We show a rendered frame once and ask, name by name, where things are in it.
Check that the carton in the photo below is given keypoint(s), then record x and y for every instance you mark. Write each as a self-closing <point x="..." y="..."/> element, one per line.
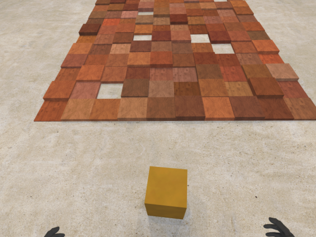
<point x="166" y="193"/>

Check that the right robot hand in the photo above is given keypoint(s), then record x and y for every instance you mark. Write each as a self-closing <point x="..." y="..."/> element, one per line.
<point x="277" y="225"/>

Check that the left robot hand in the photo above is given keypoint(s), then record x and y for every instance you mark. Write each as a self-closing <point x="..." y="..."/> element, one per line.
<point x="52" y="233"/>

